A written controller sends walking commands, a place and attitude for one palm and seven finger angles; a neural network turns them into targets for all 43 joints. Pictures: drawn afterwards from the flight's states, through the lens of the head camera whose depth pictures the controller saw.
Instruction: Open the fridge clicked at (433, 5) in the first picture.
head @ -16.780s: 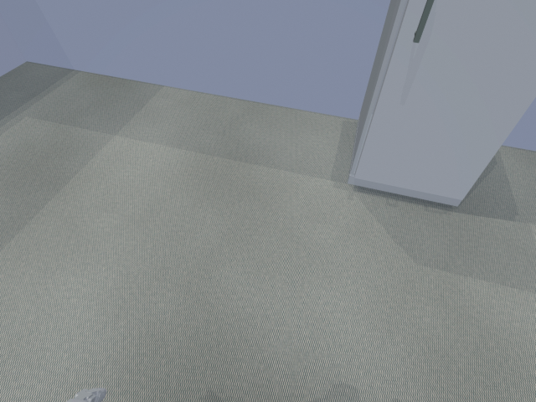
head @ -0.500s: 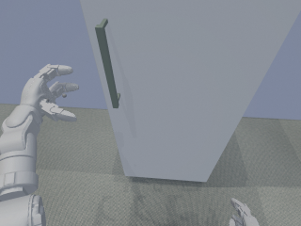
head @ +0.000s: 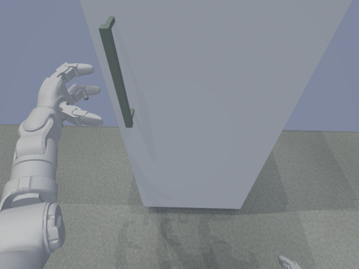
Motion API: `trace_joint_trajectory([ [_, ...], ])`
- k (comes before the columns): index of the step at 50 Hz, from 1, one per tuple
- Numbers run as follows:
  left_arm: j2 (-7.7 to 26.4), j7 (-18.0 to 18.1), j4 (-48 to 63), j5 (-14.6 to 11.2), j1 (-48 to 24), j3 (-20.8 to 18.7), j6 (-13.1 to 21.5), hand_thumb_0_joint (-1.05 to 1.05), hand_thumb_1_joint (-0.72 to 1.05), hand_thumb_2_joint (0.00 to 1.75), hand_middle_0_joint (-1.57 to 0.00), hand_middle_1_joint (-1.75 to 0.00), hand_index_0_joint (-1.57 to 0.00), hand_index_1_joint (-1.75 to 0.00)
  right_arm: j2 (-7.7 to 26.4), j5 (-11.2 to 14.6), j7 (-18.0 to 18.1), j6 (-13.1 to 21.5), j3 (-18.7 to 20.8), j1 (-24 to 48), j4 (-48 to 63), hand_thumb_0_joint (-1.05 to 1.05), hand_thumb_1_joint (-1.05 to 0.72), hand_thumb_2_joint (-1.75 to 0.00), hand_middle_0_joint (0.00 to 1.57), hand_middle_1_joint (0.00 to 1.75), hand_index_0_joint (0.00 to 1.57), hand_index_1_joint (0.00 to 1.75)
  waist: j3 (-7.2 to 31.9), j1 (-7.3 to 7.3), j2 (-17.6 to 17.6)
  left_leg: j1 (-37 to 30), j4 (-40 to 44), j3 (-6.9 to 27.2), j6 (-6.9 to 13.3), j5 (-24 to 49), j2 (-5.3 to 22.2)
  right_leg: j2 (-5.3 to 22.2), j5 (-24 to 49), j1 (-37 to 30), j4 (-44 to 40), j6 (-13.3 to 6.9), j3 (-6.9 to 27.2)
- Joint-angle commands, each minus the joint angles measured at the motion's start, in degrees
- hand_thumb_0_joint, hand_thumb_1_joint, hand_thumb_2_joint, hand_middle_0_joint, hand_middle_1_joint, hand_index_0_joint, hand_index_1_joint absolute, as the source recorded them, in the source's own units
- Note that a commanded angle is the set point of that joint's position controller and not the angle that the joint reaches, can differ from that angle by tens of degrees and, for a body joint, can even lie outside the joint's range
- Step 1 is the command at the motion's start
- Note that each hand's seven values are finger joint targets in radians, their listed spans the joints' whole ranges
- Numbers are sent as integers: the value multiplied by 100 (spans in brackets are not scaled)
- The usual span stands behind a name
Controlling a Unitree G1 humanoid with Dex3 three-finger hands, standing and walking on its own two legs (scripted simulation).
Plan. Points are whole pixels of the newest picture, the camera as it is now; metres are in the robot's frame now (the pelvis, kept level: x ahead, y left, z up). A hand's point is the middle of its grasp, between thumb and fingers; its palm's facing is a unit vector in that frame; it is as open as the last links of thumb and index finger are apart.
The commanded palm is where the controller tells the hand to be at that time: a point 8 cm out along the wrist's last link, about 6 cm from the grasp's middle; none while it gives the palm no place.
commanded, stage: move the hooked fingers beside the handle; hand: left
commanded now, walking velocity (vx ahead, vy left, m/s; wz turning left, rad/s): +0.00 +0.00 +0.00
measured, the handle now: (121, 80) +0.50 +0.16 +0.16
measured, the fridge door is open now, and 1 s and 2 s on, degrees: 0 0 0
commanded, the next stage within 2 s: feel for the door with the fingertips in 0.88 s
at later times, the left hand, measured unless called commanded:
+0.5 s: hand (92, 94) +0.44 +0.21 +0.17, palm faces +0.01 -1.00 +0.00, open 14.0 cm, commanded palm +0.41 +0.26 +0.17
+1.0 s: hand (93, 94) +0.44 +0.20 +0.17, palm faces +0.00 -1.00 +0.00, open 14.0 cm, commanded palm +0.42 +0.26 +0.17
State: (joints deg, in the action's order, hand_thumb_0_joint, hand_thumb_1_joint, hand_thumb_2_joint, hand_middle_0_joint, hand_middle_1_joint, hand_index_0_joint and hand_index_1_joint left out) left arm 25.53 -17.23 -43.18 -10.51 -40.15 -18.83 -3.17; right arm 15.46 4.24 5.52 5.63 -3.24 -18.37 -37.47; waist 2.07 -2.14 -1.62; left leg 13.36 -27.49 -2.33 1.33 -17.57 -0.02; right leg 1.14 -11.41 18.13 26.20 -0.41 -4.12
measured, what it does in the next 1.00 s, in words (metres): stands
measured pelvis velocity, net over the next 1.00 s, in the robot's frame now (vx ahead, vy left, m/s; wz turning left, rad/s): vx -0.01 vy -0.01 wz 0.00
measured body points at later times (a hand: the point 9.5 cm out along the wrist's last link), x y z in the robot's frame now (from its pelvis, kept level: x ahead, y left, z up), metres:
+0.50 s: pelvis +0.00 -0.01 +0.00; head +0.02 -0.01 +0.45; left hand +0.43 +0.26 +0.18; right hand +0.07 -0.28 -0.11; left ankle -0.04 +0.10 -0.74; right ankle +0.02 -0.12 -0.74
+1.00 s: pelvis -0.01 -0.01 +0.00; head +0.02 -0.01 +0.45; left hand +0.43 +0.26 +0.17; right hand +0.08 -0.27 -0.11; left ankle -0.04 +0.10 -0.74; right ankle +0.02 -0.12 -0.74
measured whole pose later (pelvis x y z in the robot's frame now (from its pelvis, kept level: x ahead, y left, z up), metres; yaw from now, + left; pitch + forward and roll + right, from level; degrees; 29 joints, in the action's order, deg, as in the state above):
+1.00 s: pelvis -0.01 -0.01 +0.00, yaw +0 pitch +5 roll +0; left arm 27.2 -17.8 -55.0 -9.7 -47.4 -18.7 2.9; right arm 16.1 4.3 5.6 4.7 -3.3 -18.6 -37.3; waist 2.1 -3.1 -1.2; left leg 16.8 -29.5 -2.2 0.9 -17.7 0.4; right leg 0.8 -11.2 21.4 27.7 -0.9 -4.2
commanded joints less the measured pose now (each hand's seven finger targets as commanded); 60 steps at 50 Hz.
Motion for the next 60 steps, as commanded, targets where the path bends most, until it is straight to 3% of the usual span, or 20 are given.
trace_joint_trajectory([
  [1,1342,17,963,-126,-3219,-107,657,0,-50,30,-30,-120,-30,-120,830,-31,91,231,362,-74,565,0,-90,-90,20,30,20,30,1781,-95,-24,-358,237,334,-18,2035,74,-69,1595,-894,-58,-173,170],
  [3,1412,23,653,-96,-3228,-187,669,0,-50,30,-30,-120,-30,-120,846,-28,86,223,357,-106,523,0,-90,-90,20,30,20,30,1745,-74,-182,-249,244,298,-24,1941,54,-58,1599,-871,-39,-175,198],
  [5,1514,47,223,-31,-3223,-256,689,0,-50,30,-30,-120,-30,-120,873,-33,70,193,359,-206,451,0,-90,-90,20,30,20,30,1580,-87,22,-41,268,295,-19,1747,51,-61,1486,-824,-48,-173,179],
  [11,1844,23,396,5,-2900,-494,1002,0,-50,30,-30,-120,-30,-120,901,-55,21,102,398,-257,627,0,-90,-90,20,30,20,30,2038,80,-43,28,196,214,13,2099,38,-41,1908,-1281,107,-173,237],
  [16,1878,-71,441,-57,-3142,-474,1008,0,-50,30,-30,-120,-30,-120,920,0,60,63,425,-273,627,0,-90,-90,20,30,20,30,1906,-45,37,61,192,170,61,1808,43,-60,1761,-1152,48,-132,259],
  [18,1829,-76,872,-57,-3314,-446,1035,0,-50,30,-30,-120,-30,-120,881,-15,49,104,421,-234,651,0,-90,-90,20,30,20,30,2118,-34,-445,-207,160,189,41,2009,27,-75,1882,-1098,46,-149,294],
  [21,1753,-85,627,-130,-2958,-412,943,0,-50,30,-30,-120,-30,-120,904,-1,59,76,409,-271,615,0,-90,-90,20,30,20,30,1924,-56,45,14,202,166,59,1895,43,-77,1875,-1218,21,-131,239],
  [23,1660,-103,695,-116,-3119,-327,877,0,-50,30,-30,-120,-30,-120,893,11,60,95,404,-212,616,0,-90,-90,20,30,20,30,1828,-78,-261,-49,211,166,53,1744,24,-82,1737,-1002,-16,-135,262],
  [30,1545,-58,501,-117,-3118,-238,792,0,-50,30,-30,-120,-30,-120,895,16,68,91,383,-149,629,0,-90,-90,20,30,20,30,1641,-115,62,74,239,199,51,1480,25,-79,1514,-913,-48,-130,236],
  [33,1898,-18,491,-73,-3241,-476,867,0,-50,30,-30,-120,-30,-120,904,10,80,70,374,-131,639,0,-90,-90,20,30,20,30,1761,-72,43,105,206,185,63,1483,6,-58,1559,-1031,-23,-124,286],
  [34,1712,-29,503,-63,-3271,-323,897,0,-50,30,-30,-120,-30,-120,871,11,80,77,360,-96,666,0,-90,-90,20,30,20,30,1796,-83,-114,75,199,175,61,1499,-7,-52,1566,-1011,-10,-130,302],
  [40,1463,-87,336,-94,-3377,-123,961,0,-50,30,-30,-120,-30,-120,847,21,85,123,339,-71,648,0,-90,-90,20,30,20,30,1768,-122,-233,-32,163,220,36,1507,4,-64,1510,-842,-1,-153,273],
  [42,1605,-81,111,-102,-3428,-209,936,0,-50,30,-30,-120,-30,-120,901,17,99,96,338,-116,613,0,-90,-90,20,30,20,30,1639,-167,115,132,191,235,43,1386,20,-61,1431,-843,-8,-128,253],
  [47,1608,-48,192,-37,-3615,-172,1032,0,-50,30,-30,-120,-30,-120,887,-3,86,112,337,-143,626,0,-90,-90,20,30,20,30,1838,-130,-250,59,137,249,27,1469,0,-54,1424,-811,41,-151,285],
  [49,1577,-42,36,-42,-3743,-142,1078,0,-50,30,-30,-120,-30,-120,896,-13,85,121,334,-201,557,0,-90,-90,20,30,20,30,1728,-202,-41,128,153,278,22,1371,16,-68,1331,-747,25,-140,257],
  [51,1528,-42,112,-88,-3656,-149,1136,0,-50,30,-30,-120,-30,-120,909,-21,79,131,370,-244,573,0,-90,-90,20,30,20,30,1953,-166,44,41,122,281,32,1530,27,-73,1421,-861,66,-152,236],
  [53,1450,-40,340,-111,-3633,-148,1141,0,-50,30,-30,-120,-30,-120,887,-28,56,152,375,-223,576,0,-90,-90,20,30,20,30,2101,-130,-195,-89,99,265,12,1720,30,-82,1602,-866,93,-153,255],
  [56,1421,30,339,-118,-3259,-218,1045,0,-50,30,-30,-120,-30,-120,888,-34,23,131,400,-259,584,0,-90,-90,20,30,20,30,2049,-44,50,-10,102,261,24,1884,45,-93,1705,-989,109,-163,204],
  [57,1280,50,466,-115,-3206,-131,990,0,-50,30,-30,-120,-30,-120,864,-22,4,127,387,-202,614,0,-90,-90,20,30,20,30,2014,-30,-209,-42,111,242,7,1940,44,-94,1744,-913,121,-166,218],
  [60,1140,185,659,-81,-3209,-81,865,0,-50,30,-30,-120,-30,-120,846,-32,-29,109,411,-211,611,0,-90,-90,20,30,20,30,1908,-40,-64,-47,142,267,-3,1927,65,-110,1670,-850,97,-163,188],
])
